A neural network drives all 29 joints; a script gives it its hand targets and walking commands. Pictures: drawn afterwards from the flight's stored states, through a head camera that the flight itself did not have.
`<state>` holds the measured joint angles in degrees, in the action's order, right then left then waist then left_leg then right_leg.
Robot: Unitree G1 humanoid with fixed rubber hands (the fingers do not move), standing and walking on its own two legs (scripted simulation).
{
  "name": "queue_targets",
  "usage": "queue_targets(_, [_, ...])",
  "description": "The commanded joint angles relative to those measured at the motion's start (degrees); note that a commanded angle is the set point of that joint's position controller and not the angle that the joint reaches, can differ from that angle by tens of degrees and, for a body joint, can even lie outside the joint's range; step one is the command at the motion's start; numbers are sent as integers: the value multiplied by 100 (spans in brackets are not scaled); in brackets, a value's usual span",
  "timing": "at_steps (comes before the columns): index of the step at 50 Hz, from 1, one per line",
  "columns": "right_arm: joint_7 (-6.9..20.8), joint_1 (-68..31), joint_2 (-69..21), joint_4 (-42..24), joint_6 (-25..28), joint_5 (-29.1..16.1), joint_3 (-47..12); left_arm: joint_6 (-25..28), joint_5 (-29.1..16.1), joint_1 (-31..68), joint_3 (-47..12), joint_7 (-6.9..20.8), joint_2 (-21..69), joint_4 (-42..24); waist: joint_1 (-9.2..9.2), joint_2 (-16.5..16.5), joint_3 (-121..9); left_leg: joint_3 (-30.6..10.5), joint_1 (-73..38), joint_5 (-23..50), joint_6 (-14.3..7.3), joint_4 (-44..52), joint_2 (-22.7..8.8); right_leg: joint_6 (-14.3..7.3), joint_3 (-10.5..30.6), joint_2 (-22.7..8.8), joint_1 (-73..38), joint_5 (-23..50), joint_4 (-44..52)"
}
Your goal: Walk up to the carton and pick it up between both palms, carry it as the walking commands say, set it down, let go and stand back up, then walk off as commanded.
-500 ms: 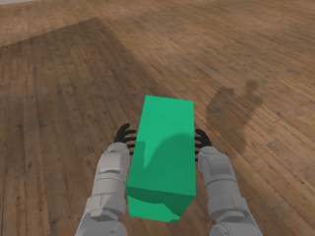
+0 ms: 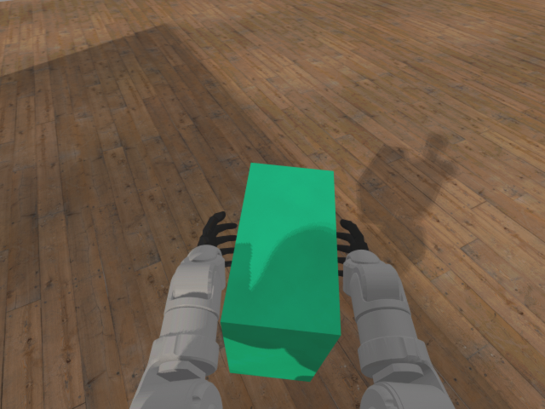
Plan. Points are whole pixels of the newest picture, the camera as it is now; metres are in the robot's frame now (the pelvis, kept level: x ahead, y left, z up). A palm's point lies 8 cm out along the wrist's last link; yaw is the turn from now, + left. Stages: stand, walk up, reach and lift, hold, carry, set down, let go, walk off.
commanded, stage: reach and lift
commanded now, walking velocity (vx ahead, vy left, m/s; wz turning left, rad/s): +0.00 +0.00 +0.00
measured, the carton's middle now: (280, 273) +0.33 +0.00 -0.02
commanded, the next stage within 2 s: hold in 0.10 s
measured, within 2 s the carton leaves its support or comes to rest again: neither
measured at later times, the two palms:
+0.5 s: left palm (198, 268) +0.29 +0.13 +0.05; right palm (350, 271) +0.29 -0.10 +0.04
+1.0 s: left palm (201, 260) +0.31 +0.13 +0.05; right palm (352, 267) +0.30 -0.11 +0.04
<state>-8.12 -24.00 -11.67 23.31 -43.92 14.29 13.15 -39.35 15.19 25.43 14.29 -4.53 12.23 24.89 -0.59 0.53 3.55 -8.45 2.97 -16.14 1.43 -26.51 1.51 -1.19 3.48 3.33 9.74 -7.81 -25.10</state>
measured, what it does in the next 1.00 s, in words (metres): stands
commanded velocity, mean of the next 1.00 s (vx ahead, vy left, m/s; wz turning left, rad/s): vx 0.00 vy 0.00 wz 0.00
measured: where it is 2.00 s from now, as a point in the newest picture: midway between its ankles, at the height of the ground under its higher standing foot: outside the picture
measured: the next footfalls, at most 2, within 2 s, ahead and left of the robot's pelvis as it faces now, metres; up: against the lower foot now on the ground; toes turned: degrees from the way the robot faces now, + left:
none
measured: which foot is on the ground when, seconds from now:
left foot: down 0.00-1.00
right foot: down 0.00-1.00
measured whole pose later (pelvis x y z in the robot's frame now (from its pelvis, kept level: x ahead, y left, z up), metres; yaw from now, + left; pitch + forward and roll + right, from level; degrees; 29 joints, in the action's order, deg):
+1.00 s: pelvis +0.00 +0.01 +0.00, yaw +0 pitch -8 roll +0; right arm -7.6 -22.4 -11.0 23.0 -45.1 14.1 10.7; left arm -41.4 15.1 23.8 12.5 -4.6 11.6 23.6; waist -0.5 0.6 2.1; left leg -8.4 3.8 -16.8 0.9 -28.3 2.1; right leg -0.6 3.5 2.9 10.1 -8.2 -26.0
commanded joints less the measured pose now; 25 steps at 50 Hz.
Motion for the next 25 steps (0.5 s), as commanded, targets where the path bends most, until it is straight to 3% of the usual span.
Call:
queue_targets(1, [1438, -3014, -6370, -467, 332, -1597, -3147, 32, -1383, 2655, -2944, 1243, 6051, -331, 86, -31, -2089, 253, 750, 1148, -142, 559, 362, 259, 131, 44, -1908, 1018, 234])
queue_targets(4, [1433, -3175, -6409, -717, 326, -1601, -3202, -38, -1396, 2484, -2894, 1303, 6002, -209, -6, -17, -1996, 221, 1164, 979, -194, 637, 399, 285, 115, 39, -2158, 1025, 187])
queue_targets(7, [1478, -3214, -6499, -915, 302, -1733, -3408, -12, -1429, 2315, -2891, 1332, 6001, -212, -93, -270, -2101, 250, 991, 933, -210, 546, 419, 324, 137, -1, -2069, 972, 215])
queue_targets(8, [1466, -3005, -6504, -634, 284, -1641, -3260, 1, -1464, 2560, -2903, 1356, 5987, -280, -38, -197, -2103, 248, 1164, 784, -212, 571, 392, 302, 136, 23, -2163, 820, 219])
queue_targets(9, [1473, -3128, -6420, -771, 290, -1643, -3234, -25, -1418, 2441, -2877, 1363, 6009, -205, 46, -214, -1997, 217, 999, 717, -210, 558, 383, 299, 79, 45, -1946, 630, 228])
queue_targets(10, [1482, -3109, -6363, -729, 282, -1622, -3177, -58, -1421, 2428, -2837, 1382, 5946, -111, -12, -51, -1834, 260, 1164, 596, -199, 606, 406, 282, 91, 48, -1911, 512, 252])
queue_targets(11, [1476, -3217, -6442, -613, 276, -1572, -3116, -63, -1387, 2601, -2861, 1386, 5961, -154, 16, -135, -1805, 241, 1237, 376, -224, 594, 355, 260, 75, 54, -1882, 142, 246])
queue_targets(12, [1502, -3070, -6426, -432, 270, -1554, -3019, -44, -1435, 2733, -2915, 1381, 6024, -243, 43, 138, -1806, 248, 1261, 365, -179, 603, 360, 235, 62, 52, -1873, 86, 270])
queue_targets(14, [1547, -3222, -6436, -513, 275, -1550, -3059, -72, -1367, 2626, -2784, 1394, 5960, -91, -64, -29, -1742, 273, 1470, 244, -190, 563, 377, 257, 37, 54, -1924, 22, 218])
queue_targets(19, [1530, -3461, -6584, -513, 272, -1623, -3141, -25, -1476, 2837, -2829, 1377, 6136, -49, 30, -167, -1762, 232, 1419, 141, -210, 504, 326, 238, 26, 69, -1780, -188, 164])
queue_targets(21, [1551, -3574, -6405, -490, 288, -1561, -3018, -91, -1391, 2904, -2739, 1378, 6167, 166, 64, 164, -1703, 272, 1652, -222, -198, 622, 314, 213, -76, 121, -1866, -415, 80])
queue_targets(25, [1588, -3602, -6412, -400, 356, -1523, -2974, 3, -1528, 3198, -2863, 1352, 6343, 79, 164, 117, -1625, 218, 1813, -189, -187, 638, 262, 205, -87, 155, -1838, -312, -10])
